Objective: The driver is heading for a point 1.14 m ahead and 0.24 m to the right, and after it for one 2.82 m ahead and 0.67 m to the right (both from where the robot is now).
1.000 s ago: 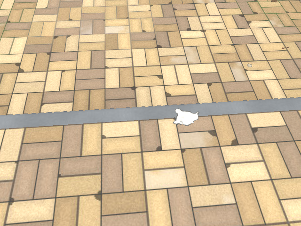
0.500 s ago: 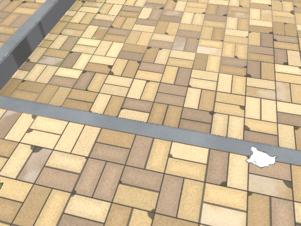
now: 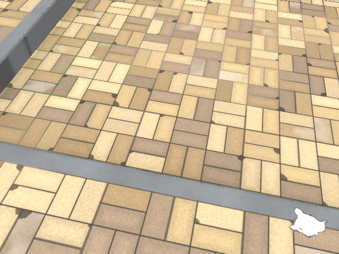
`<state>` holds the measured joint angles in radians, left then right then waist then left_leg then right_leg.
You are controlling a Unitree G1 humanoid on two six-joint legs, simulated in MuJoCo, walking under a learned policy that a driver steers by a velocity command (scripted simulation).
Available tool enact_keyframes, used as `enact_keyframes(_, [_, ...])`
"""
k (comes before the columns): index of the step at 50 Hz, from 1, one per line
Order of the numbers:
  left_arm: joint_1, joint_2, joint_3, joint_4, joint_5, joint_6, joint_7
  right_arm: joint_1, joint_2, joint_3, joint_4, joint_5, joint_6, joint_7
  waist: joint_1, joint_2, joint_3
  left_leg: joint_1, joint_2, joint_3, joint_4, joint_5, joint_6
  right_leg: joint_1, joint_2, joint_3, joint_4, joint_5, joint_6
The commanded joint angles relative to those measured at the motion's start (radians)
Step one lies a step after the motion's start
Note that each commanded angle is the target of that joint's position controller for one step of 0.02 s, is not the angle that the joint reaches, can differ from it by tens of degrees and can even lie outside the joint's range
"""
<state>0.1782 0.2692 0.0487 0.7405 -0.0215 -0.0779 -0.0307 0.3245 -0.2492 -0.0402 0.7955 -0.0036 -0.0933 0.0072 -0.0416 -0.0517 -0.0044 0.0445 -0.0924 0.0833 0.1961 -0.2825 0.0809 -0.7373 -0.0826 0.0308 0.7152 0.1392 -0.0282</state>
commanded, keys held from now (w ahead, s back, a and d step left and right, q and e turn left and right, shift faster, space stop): w+e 0.64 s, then w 0.22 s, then w+q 0.14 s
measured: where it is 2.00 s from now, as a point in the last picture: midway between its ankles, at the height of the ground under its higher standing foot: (202, 151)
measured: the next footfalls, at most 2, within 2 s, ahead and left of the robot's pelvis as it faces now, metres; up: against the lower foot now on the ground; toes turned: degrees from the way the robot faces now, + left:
right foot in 0.16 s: +0.27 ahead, -0.12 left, +0.00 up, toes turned -4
left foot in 0.58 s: +0.56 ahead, +0.04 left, +0.00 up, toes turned -20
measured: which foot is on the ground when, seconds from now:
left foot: down 0.00-0.16, up 0.18-0.56, down 0.58-1.00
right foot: up 0.00-0.14, down 0.16-0.58, up 0.60-1.00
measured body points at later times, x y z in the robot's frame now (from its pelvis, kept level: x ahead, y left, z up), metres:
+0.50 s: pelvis +0.32 -0.04 +0.00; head +0.33 -0.04 +0.45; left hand +0.38 +0.20 -0.14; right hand +0.46 -0.29 -0.10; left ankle +0.50 +0.08 -0.71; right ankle +0.24 -0.11 -0.74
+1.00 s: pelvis +0.59 -0.11 -0.01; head +0.60 -0.12 +0.44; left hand +0.90 -0.05 -0.08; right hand +0.41 -0.28 -0.15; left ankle +0.52 +0.06 -0.74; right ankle +0.65 -0.28 -0.72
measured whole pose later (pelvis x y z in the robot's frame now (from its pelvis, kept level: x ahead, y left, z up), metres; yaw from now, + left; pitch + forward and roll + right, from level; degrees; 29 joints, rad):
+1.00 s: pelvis +0.59 -0.11 -0.01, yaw -25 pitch +3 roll +2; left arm -0.01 0.21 -0.01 0.73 0.07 -0.07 -0.07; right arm 0.53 -0.21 0.01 0.99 -0.08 -0.11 0.06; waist -0.12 -0.03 -0.04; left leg 0.04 0.00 0.10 0.27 -0.35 -0.01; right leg -0.59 -0.05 0.02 0.66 -0.03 -0.07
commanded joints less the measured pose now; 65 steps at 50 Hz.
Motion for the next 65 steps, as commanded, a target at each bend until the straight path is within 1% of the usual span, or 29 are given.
enact_keyframes(1, [-0.158,0.034,-0.002,-0.118,-0.004,-0.022,-0.025,0.029,-0.163,-0.042,-0.022,0.006,-0.003,-0.015,-0.041,0.084,0.096,-0.001,0.304,-0.024,-0.041,0.542,0.043,-0.024,0.026,-0.024,-0.104,0.015,-0.025])
enact_keyframes(4, [-0.168,0.044,0.002,-0.151,-0.001,-0.024,-0.047,0.025,-0.185,-0.047,-0.014,0.006,0.023,-0.029,-0.017,0.105,0.061,0.093,0.328,0.01,0.081,0.863,0.03,0.015,0.077,-0.089,-0.129,-0.125,-0.063])
enact_keyframes(5, [-0.064,0.063,-0.006,-0.118,0.1,0.007,-0.04,0.161,-0.123,0.004,0.084,-0.155,-0.013,0.047,0.055,0.186,-0.021,0.145,0.373,-0.006,0.085,1.099,0.062,0.127,0.091,-0.025,-0.135,-0.117,-0.079])
enact_keyframes(8, [0.175,0.194,0.042,-0.047,0.062,0.008,-0.018,0.03,-0.256,-0.039,0.036,-0.124,-0.033,0.074,0.174,0.09,-0.102,-0.033,0.307,0.075,0.458,1.29,-0.02,0.572,0.208,-0.07,-0.112,-0.144,-0.151])
enact_keyframes(9, [0.383,0.209,0.049,0.037,0.05,0.007,-0.006,0.157,-0.181,-0.005,0.039,-0.156,-0.036,0.07,0.185,0.004,-0.303,-0.391,0.256,0.03,0.757,1.01,-0.102,1.104,0.127,0.094,0.012,-0.021,-0.287])
enact_keyframes(10, [0.529,0.18,0.039,0.097,0.059,0.001,-0.005,0.177,-0.11,0.03,0.039,-0.147,-0.04,0.095,0.253,-0.128,-0.392,-0.767,0.023,-0.017,1.16,-0.167,-0.203,1.405,-0.129,0.54,-0.134,-0.021,-0.485])
enact_keyframes(11, [0.636,0.165,0.041,0.149,0.082,-0.019,-0.003,-0.071,-0.116,0.021,-0.035,-0.08,-0.036,0.101,0.352,-0.01,-0.259,-0.946,0.02,-0.207,1.295,-0.266,-0.159,1.314,-0.153,0.627,-0.288,-0.168,-0.381])
enact_keyframes(12, [0.485,0.2,0.054,0.14,0.078,-0.042,-0.003,-0.17,-0.124,0.02,-0.083,-0.06,-0.044,0.076,0.283,0.019,-0.015,-1.033,0.086,-0.245,1.3,-0.214,-0.13,1.059,-0.158,0.575,-0.333,-0.231,-0.328])
enact_keyframes(14, [0.213,0.05,-0.003,0.109,0.07,-0.055,-0.01,-0.105,-0.112,0.035,-0.088,-0.114,-0.03,0.022,0.109,0.042,-0.012,-0.774,0.165,-0.248,1.089,-0.103,-0.066,0.654,-0.1,0.447,-0.435,-0.186,-0.332])
enact_keyframes(16, [0.049,0.01,-0.03,0.052,0.066,-0.053,-0.017,-0.036,-0.075,0.05,-0.086,-0.115,0.0,-0.001,0.002,0.02,0.003,-0.581,0.192,-0.215,0.966,-0.152,-0.064,0.376,-0.056,0.403,-0.532,-0.287,-0.324])
enact_keyframes(20, [0.07,0.146,0.006,0.045,0.079,-0.075,-0.042,-0.116,-0.044,0.079,-0.122,-0.066,0.033,0.008,0.044,0.03,0.037,-0.382,0.154,-0.069,0.613,0.075,-0.122,0.142,0.073,0.24,-0.547,-0.322,-0.255])
enact_keyframes(23, [0.225,0.165,0.025,0.08,0.078,-0.067,-0.063,-0.232,-0.06,0.089,-0.151,-0.059,0.035,0.019,0.123,0.011,0.039,-0.433,0.129,-0.083,0.433,0.229,-0.124,0.319,0.022,0.323,-0.466,-0.282,-0.261])
enact_keyframes(28, [0.191,0.147,0.028,0.072,0.096,-0.047,-0.059,-0.187,-0.166,0.05,-0.125,-0.024,-0.018,-0.01,0.039,0.007,-0.036,-0.225,0.122,-0.099,0.293,0.305,-0.007,0.468,0.012,0.399,-0.242,-0.035,-0.162])
enact_keyframes(29, [0.149,0.083,0.007,0.049,0.102,-0.059,-0.057,0.031,-0.199,0.031,-0.068,-0.021,-0.037,-0.018,-0.055,0.096,-0.163,0.055,0.227,-0.202,0.323,0.353,0.109,0.337,0.113,0.32,0.005,-0.023,-0.089])
enact_keyframes(30, [0.288,-0.05,-0.027,0.02,0.12,-0.082,-0.054,0.238,-0.237,0.024,-0.034,-0.028,-0.029,-0.016,-0.06,0.393,-0.456,0.523,0.534,-0.694,0.215,0.378,0.407,0.025,0.304,0.178,0.332,-0.547,0.001])
enact_keyframes(31, [0.177,0.034,-0.007,0.027,0.094,-0.076,-0.063,0.237,-0.204,0.027,-0.01,-0.048,-0.02,-0.01,-0.099,0.212,-0.25,0.393,0.559,-0.81,0.105,0.146,0.329,-0.176,0.212,0.16,0.535,-0.662,-0.012])
enact_keyframes(32, [0.124,0.049,-0.001,0.031,0.086,-0.065,-0.047,0.11,-0.173,0.025,-0.027,-0.036,-0.023,-0.009,-0.056,0.148,-0.072,0.184,0.52,-0.656,0.076,-0.066,0.233,-0.222,0.13,0.13,0.615,-0.562,-0.026])
enact_keyframes(35, [0.078,0.019,-0.014,0.047,0.117,-0.04,-0.02,-0.019,0.009,0.078,-0.035,-0.03,-0.019,-0.031,0.009,0.127,-0.031,-0.073,0.392,-0.374,-0.052,0.093,0.161,-0.018,0.007,0.08,0.478,-0.403,-0.031])
enact_keyframes(39, [-0.033,-0.013,-0.028,0.022,0.084,-0.027,-0.048,0.015,-0.069,0.036,0.007,-0.052,-0.037,-0.037,-0.004,0.112,-0.015,-0.092,0.324,-0.161,-0.083,0.335,0.159,0.01,-0.005,-0.007,0.212,-0.345,0.03])
enact_keyframes(48, [-0.201,0.043,-0.023,-0.064,0.09,0.0,-0.034,0.088,-0.109,0.023,0.113,-0.062,-0.036,0.06,0.023,0.132,0.041,-0.176,0.329,-0.13,0.003,0.418,0.14,0.225,0.04,-0.029,-0.064,-0.18,-0.041])
enact_keyframes(49, [-0.163,0.039,-0.026,-0.063,0.096,-0.006,-0.027,0.071,-0.12,0.023,0.113,-0.088,-0.033,0.058,0.053,0.146,0.037,-0.185,0.358,-0.146,0.053,0.458,0.127,0.278,0.025,0.013,0.015,-0.131,-0.052])
enact_keyframes(52, [0.143,0.16,0.03,0.017,0.062,-0.034,-0.004,0.045,-0.159,0.004,0.104,-0.07,-0.036,0.055,0.177,0.037,-0.099,-0.395,0.213,-0.045,0.477,0.566,0.026,0.815,0.05,-0.031,-0.104,-0.079,-0.14])
enact_keyframes(53, [0.295,0.205,0.034,0.036,0.062,-0.026,0.007,0.322,0.03,0.059,0.137,-0.097,-0.043,0.06,0.117,-0.236,-0.415,-0.652,0.068,-0.018,0.842,-0.163,-0.059,1.306,-0.257,0.327,-0.139,0.183,-0.421])
enact_keyframes(54, [0.464,0.135,0.02,0.066,0.086,-0.03,0.004,0.208,-0.013,0.05,0.107,-0.068,-0.056,0.075,0.217,-0.192,-0.388,-0.854,0.018,-0.115,1.117,-0.403,-0.04,1.294,-0.319,0.583,-0.311,-0.107,-0.433])
enact_keyframes(55, [0.383,0.135,0.034,0.086,0.095,-0.045,0.012,0.036,-0.065,0.028,0.078,-0.044,-0.058,0.067,0.221,-0.126,-0.08,-0.969,0.091,-0.175,1.204,-0.285,-0.003,0.981,-0.298,0.502,-0.389,-0.35,-0.334])
enact_keyframes(56, [0.26,0.085,0.02,0.078,0.074,-0.042,0.021,-0.012,-0.071,0.022,0.067,-0.049,-0.05,0.042,0.159,-0.05,-0.018,-0.906,0.153,-0.159,1.204,-0.195,0.008,0.781,-0.286,0.412,-0.422,-0.449,-0.298])
enact_keyframes(59, [0.142,-0.074,-0.036,0.062,0.071,-0.03,0.036,-0.025,0.03,0.047,0.047,-0.096,-0.018,0.036,0.039,0.035,0.002,-0.711,0.23,-0.188,1.072,-0.068,0.001,0.499,-0.258,0.212,-0.477,-0.216,-0.266])
enact_keyframes(62, [0.148,-0.028,-0.015,0.087,0.099,-0.04,0.053,-0.052,0.033,0.043,0.024,-0.081,0.005,0.071,0.031,0.019,0.02,-0.677,0.231,-0.129,0.858,0.058,-0.017,0.464,-0.18,0.005,-0.528,-0.201,-0.221])
enact_keyframes(65, [0.176,-0.086,-0.041,0.107,0.144,-0.057,0.074,-0.071,0.037,0.051,0.003,-0.103,0.007,0.097,0.048,0.052,0.03,-0.81,0.264,-0.216,0.734,0.494,0.004,0.549,-0.171,-0.042,-0.421,-0.267,-0.18])
Keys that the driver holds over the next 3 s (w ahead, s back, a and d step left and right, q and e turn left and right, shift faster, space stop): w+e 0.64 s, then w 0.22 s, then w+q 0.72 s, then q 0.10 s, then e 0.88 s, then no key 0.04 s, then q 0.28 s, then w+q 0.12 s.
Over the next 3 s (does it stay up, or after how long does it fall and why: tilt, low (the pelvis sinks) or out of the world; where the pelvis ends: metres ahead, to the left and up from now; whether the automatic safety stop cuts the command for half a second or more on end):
stays up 1.14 -0.25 -0.17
